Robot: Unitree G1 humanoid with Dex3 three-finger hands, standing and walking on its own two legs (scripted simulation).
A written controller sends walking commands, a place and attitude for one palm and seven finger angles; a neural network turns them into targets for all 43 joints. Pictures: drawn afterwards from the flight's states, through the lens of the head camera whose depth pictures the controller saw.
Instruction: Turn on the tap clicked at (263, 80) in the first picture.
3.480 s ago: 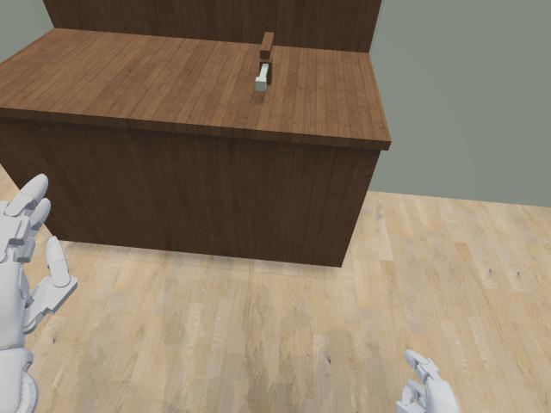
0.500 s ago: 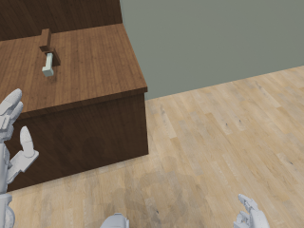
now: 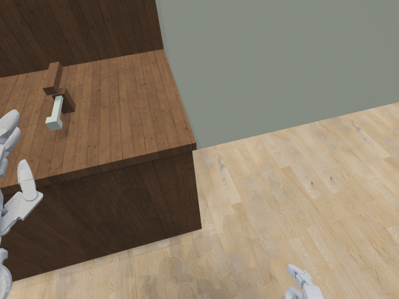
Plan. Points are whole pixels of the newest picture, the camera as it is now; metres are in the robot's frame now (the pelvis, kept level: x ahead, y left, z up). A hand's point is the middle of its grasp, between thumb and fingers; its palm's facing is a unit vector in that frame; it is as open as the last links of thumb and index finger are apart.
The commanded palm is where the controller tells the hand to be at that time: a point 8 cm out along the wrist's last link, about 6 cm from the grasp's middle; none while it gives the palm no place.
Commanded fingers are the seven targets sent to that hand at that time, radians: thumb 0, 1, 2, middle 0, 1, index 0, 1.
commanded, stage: take the last steps up to it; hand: left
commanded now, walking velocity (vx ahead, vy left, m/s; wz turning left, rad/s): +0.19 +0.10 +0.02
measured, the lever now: (54, 123) +0.51 +0.44 +0.05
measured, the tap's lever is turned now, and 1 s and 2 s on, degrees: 0 0 0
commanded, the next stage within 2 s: come to a stop and stand still in 0.16 s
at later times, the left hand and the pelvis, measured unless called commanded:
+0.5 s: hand (48, 152) +0.30 +0.27 +0.19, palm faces +0.42 -0.82 -0.38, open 7.4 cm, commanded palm +0.23 +0.30 +0.19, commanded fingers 0.00 0.90 0.90 -0.20 -0.30 -0.20 -0.30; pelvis +0.07 +0.02 +0.01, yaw -1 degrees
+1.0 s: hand (72, 180) +0.27 +0.23 +0.15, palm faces +0.29 -0.89 -0.35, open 7.4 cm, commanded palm +0.22 +0.28 +0.19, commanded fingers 0.00 0.90 0.90 -0.20 -0.30 -0.20 -0.30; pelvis +0.04 +0.00 +0.01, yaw -3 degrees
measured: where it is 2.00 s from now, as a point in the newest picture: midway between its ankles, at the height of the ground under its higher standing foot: outside the picture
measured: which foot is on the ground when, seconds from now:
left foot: up 0.00-0.34, down 0.36-1.00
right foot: down 0.00-1.00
